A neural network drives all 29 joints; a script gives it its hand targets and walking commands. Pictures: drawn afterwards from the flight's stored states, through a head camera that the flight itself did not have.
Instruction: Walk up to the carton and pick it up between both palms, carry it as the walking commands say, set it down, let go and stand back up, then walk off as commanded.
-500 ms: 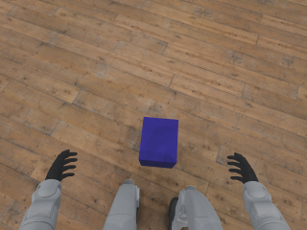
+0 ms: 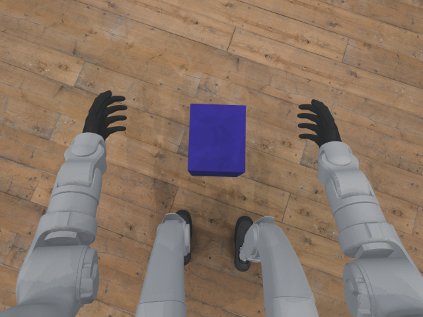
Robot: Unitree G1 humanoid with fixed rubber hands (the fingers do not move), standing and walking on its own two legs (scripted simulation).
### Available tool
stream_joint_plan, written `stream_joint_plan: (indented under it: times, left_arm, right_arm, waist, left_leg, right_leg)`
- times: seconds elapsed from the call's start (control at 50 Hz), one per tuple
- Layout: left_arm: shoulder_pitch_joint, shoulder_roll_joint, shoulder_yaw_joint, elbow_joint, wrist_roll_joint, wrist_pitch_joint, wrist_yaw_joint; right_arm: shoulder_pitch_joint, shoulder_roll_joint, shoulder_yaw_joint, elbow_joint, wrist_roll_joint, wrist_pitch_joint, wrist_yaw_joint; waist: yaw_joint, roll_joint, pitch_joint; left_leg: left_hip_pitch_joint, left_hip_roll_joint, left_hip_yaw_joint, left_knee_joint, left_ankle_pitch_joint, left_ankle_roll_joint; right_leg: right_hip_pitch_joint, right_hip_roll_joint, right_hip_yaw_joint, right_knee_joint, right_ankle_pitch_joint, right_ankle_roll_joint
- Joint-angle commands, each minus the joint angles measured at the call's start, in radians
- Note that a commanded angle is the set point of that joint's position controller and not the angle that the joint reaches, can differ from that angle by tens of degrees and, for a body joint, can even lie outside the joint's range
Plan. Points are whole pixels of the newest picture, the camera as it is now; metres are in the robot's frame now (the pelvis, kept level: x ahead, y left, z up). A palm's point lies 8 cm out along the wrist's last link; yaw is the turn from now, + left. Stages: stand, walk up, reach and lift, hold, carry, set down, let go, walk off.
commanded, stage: reach and lift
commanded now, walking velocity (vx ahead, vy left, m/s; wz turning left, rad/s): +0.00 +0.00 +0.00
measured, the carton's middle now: (216, 144) +0.49 +0.00 -0.55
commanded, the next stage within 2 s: none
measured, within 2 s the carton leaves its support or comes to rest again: neither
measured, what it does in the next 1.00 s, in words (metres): lowers itself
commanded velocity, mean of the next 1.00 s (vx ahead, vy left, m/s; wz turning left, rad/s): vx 0.00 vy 0.00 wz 0.00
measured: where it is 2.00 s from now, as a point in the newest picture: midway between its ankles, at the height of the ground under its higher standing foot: (213, 250)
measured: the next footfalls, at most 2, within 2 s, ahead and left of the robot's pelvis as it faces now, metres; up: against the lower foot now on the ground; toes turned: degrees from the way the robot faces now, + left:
none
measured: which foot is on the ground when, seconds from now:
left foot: down 0.00-1.00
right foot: down 0.00-1.00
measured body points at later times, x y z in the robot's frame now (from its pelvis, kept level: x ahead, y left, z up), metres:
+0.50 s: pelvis +0.01 +0.00 -0.01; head +0.32 +0.01 +0.31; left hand +0.51 +0.21 -0.14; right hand +0.48 -0.17 -0.14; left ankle +0.10 +0.12 -0.64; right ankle +0.08 -0.11 -0.64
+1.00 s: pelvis -0.04 +0.00 -0.14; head +0.35 +0.00 +0.08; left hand +0.49 +0.17 -0.34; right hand +0.47 -0.20 -0.33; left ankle +0.10 +0.12 -0.64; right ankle +0.08 -0.11 -0.64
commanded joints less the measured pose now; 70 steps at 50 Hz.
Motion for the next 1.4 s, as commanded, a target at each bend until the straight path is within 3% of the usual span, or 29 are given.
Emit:
stream_joint_plan:
  times: [0.0,0.04,0.06,0.12,0.14,0.18,0.22,0.34,0.42,0.58,0.6,0.64,0.68,0.7,0.8,0.82,0.86,0.88,0.9,0.96,0.98,1.0,1.02,1.04,1.1,1.12,1.28,1.32,1.38]
  left_arm:
    - [-0.421,0.109,0.098,-0.092,0.005,-0.081,0.036]
    - [-0.470,0.100,0.090,-0.166,-0.010,-0.093,0.040]
    - [-0.479,0.097,0.084,-0.189,-0.011,-0.094,0.044]
    - [-0.575,0.115,0.103,-0.320,-0.004,-0.103,0.057]
    - [-0.544,0.096,0.081,-0.289,-0.021,-0.099,0.059]
    - [-0.590,0.080,0.083,-0.317,-0.029,-0.100,0.055]
    - [-0.588,0.071,0.084,-0.267,-0.023,-0.102,0.056]
    - [-0.603,0.055,0.115,-0.117,0.014,-0.114,0.052]
    - [-0.583,0.008,0.157,0.060,0.064,-0.128,0.044]
    - [-0.650,-0.034,0.171,0.029,0.093,-0.165,0.038]
    - [-0.642,-0.028,0.175,0.054,0.095,-0.167,0.044]
    - [-0.665,-0.026,0.149,0.033,0.066,-0.159,0.058]
    - [-0.747,0.039,0.138,-0.089,0.044,-0.169,0.069]
    - [-0.749,0.065,0.142,-0.087,0.027,-0.171,0.079]
    - [-0.834,0.140,0.047,-0.407,-0.114,-0.124,0.140]
    - [-0.861,0.157,0.017,-0.423,-0.140,-0.106,0.153]
    - [-0.843,0.197,0.025,-0.200,-0.127,-0.064,0.167]
    - [-0.914,0.247,0.037,-0.270,-0.144,-0.041,0.175]
    - [-0.942,0.300,0.045,-0.415,-0.158,-0.022,0.196]
    - [-0.956,0.322,0.021,-0.396,-0.177,0.001,0.215]
    - [-0.931,0.282,-0.007,-0.204,-0.177,0.001,0.206]
    - [-0.940,0.273,0.010,-0.241,-0.169,-0.006,0.200]
    - [-0.949,0.249,0.001,-0.088,-0.162,-0.021,0.187]
    - [-0.970,0.250,0.026,-0.139,-0.148,-0.030,0.180]
    - [-0.959,0.180,0.013,0.186,-0.111,-0.047,0.144]
    - [-0.989,0.169,-0.002,0.153,-0.112,-0.058,0.136]
    - [-1.104,0.134,-0.095,0.171,-0.149,-0.128,0.145]
    - [-1.156,0.192,-0.092,0.030,-0.161,-0.141,0.176]
    - [-1.153,0.176,-0.114,0.061,-0.180,-0.132,0.199]
  right_arm:
    - [-0.356,-0.125,-0.244,-0.101,0.073,-0.083,-0.024]
    - [-0.393,-0.106,-0.215,-0.170,0.092,-0.095,-0.023]
    - [-0.382,-0.125,-0.229,-0.144,0.083,-0.099,-0.021]
    - [-0.484,-0.105,-0.219,-0.292,0.105,-0.107,-0.027]
    - [-0.411,-0.084,-0.219,-0.209,0.101,-0.103,-0.027]
    - [-0.497,-0.081,-0.216,-0.325,0.099,-0.116,-0.029]
    - [-0.495,-0.073,-0.220,-0.278,0.083,-0.114,-0.033]
    - [-0.469,-0.035,-0.235,-0.111,0.059,-0.114,-0.034]
    - [-0.492,-0.018,-0.284,-0.014,-0.016,-0.130,-0.029]
    - [-0.501,-0.002,-0.317,0.037,-0.072,-0.144,-0.006]
    - [-0.517,0.003,-0.299,0.040,-0.062,-0.147,-0.005]
    - [-0.516,-0.029,-0.285,0.056,-0.043,-0.145,-0.008]
    - [-0.589,-0.055,-0.264,-0.060,-0.019,-0.145,-0.026]
    - [-0.632,-0.045,-0.213,-0.093,0.022,-0.148,-0.032]
    - [-0.768,-0.179,-0.146,-0.429,0.128,-0.131,-0.092]
    - [-0.803,-0.196,-0.113,-0.455,0.159,-0.112,-0.104]
    - [-0.801,-0.186,-0.091,-0.265,0.169,-0.057,-0.108]
    - [-0.876,-0.223,-0.102,-0.370,0.169,-0.032,-0.119]
    - [-0.959,-0.223,-0.076,-0.544,0.230,-0.013,-0.132]
    - [-0.944,-0.228,-0.030,-0.473,0.299,0.018,-0.148]
    - [-0.889,-0.192,-0.009,-0.261,0.281,0.029,-0.139]
    - [-0.914,-0.193,-0.024,-0.297,0.260,0.017,-0.135]
    - [-0.903,-0.161,0.008,-0.097,0.251,0.008,-0.123]
    - [-0.929,-0.164,-0.023,-0.140,0.215,-0.004,-0.118]
    - [-0.883,-0.127,-0.050,0.227,0.177,-0.025,-0.086]
    - [-0.919,-0.152,-0.079,0.192,0.152,-0.043,-0.080]
    - [-1.015,-0.222,-0.087,0.274,0.145,-0.136,-0.061]
    - [-1.085,-0.276,-0.072,0.134,0.178,-0.154,-0.076]
    - [-1.080,-0.294,-0.054,0.193,0.189,-0.151,-0.077]
  waist:
    - [-0.029,0.111,-1.143]
    - [-0.012,0.106,-1.280]
    - [-0.038,0.118,-1.306]
    - [0.008,0.128,-1.483]
    - [-0.024,0.136,-1.433]
    - [-0.036,0.100,-1.521]
    - [-0.041,0.102,-1.483]
    - [-0.035,0.139,-1.342]
    - [-0.037,0.098,-1.136]
    - [-0.054,0.094,-1.128]
    - [-0.021,0.102,-1.124]
    - [-0.046,0.120,-1.189]
    - [-0.038,0.115,-1.357]
    - [0.005,0.096,-1.378]
    - [-0.024,0.066,-1.966]
    - [-0.019,0.056,-2.014]
    - [0.017,0.039,-1.778]
    - [0.005,0.000,-1.903]
    - [0.058,-0.023,-2.143]
    - [0.086,-0.038,-2.099]
    - [0.070,-0.047,-1.817]
    - [0.067,-0.045,-1.780]
    - [0.076,-0.033,-1.525]
    - [0.068,-0.039,-1.536]
    - [0.044,0.015,-1.087]
    - [0.013,0.017,-1.127]
    - [-0.030,0.089,-1.183]
    - [-0.004,0.100,-1.421]
    - [-0.018,0.103,-1.371]
  left_leg:
    - [0.438,-0.100,0.042,-0.049,0.248,0.001]
    - [0.462,-0.105,0.040,-0.035,0.347,0.010]
    - [0.505,-0.108,0.031,-0.024,0.398,0.004]
    - [0.532,-0.103,0.026,-0.017,0.475,0.013]
    - [0.566,-0.107,0.016,-0.020,0.487,0.008]
    - [0.580,-0.110,0.014,0.000,0.510,0.023]
    - [0.529,-0.114,0.016,-0.010,0.506,0.016]
    - [0.468,-0.116,0.013,-0.001,0.478,0.008]
    - [0.255,-0.120,0.015,0.032,0.365,0.010]
    - [0.085,-0.107,0.029,0.127,0.208,0.001]
    - [0.064,-0.106,0.025,0.147,0.220,0.000]
    - [0.080,-0.108,0.028,0.201,0.188,-0.001]
    - [0.099,-0.116,0.028,0.241,0.224,0.004]
    - [0.078,-0.117,0.040,0.270,0.237,0.016]
    - [0.338,-0.122,0.055,0.411,0.392,0.016]
    - [0.340,-0.124,0.062,0.444,0.383,0.016]
    - [0.216,-0.102,0.079,0.484,0.212,0.021]
    - [0.266,-0.107,0.085,0.502,0.170,0.022]
    - [0.383,-0.109,0.090,0.523,0.269,0.029]
    - [0.242,-0.104,0.095,0.585,0.302,0.043]
    - [0.079,-0.097,0.095,0.597,0.199,0.048]
    - [0.069,-0.094,0.089,0.596,0.176,0.048]
    - [-0.080,-0.082,0.100,0.618,0.075,0.040]
    - [-0.064,-0.084,0.090,0.625,0.071,0.033]
    - [-0.307,-0.073,0.085,0.644,-0.123,0.015]
    - [-0.255,-0.075,0.072,0.644,-0.121,0.010]
    - [-0.149,-0.073,0.046,0.744,-0.030,-0.014]
    - [0.009,-0.078,0.044,0.781,0.119,-0.008]
    - [0.063,-0.077,0.033,0.816,0.151,-0.006]
  right_leg:
    - [0.341,0.135,0.138,-0.074,0.277,0.057]
    - [0.390,0.136,0.146,-0.052,0.391,0.055]
    - [0.344,0.141,0.131,-0.044,0.403,0.056]
    - [0.433,0.136,0.154,-0.036,0.497,0.058]
    - [0.382,0.142,0.138,-0.037,0.480,0.061]
    - [0.439,0.143,0.142,-0.038,0.519,0.061]
    - [0.471,0.143,0.145,-0.033,0.556,0.059]
    - [0.365,0.144,0.147,-0.030,0.496,0.057]
    - [0.216,0.143,0.148,0.009,0.408,0.064]
    - [-0.016,0.144,0.139,0.132,0.258,0.067]
    - [-0.050,0.146,0.142,0.158,0.257,0.066]
    - [-0.079,0.148,0.129,0.198,0.212,0.065]
    - [-0.007,0.154,0.129,0.254,0.264,0.069]
    - [-0.012,0.152,0.139,0.281,0.266,0.070]
    - [0.209,0.171,0.105,0.406,0.403,0.072]
    - [0.253,0.172,0.106,0.437,0.412,0.069]
    - [0.133,0.160,0.107,0.457,0.229,0.072]
    - [0.213,0.155,0.105,0.461,0.197,0.078]
    - [0.384,0.157,0.117,0.488,0.302,0.083]
    - [0.455,0.156,0.145,0.570,0.434,0.067]
    - [0.308,0.151,0.152,0.565,0.338,0.061]
    - [0.255,0.143,0.149,0.570,0.297,0.061]
    - [0.105,0.132,0.161,0.566,0.188,0.054]
    - [0.094,0.128,0.158,0.571,0.180,0.057]
    - [-0.220,0.123,0.165,0.570,-0.051,0.051]
    - [-0.226,0.124,0.143,0.583,-0.066,0.056]
    - [-0.305,0.124,0.091,0.717,-0.041,0.052]
    - [-0.219,0.128,0.088,0.761,0.074,0.052]
    - [-0.289,0.119,0.072,0.803,0.046,0.049]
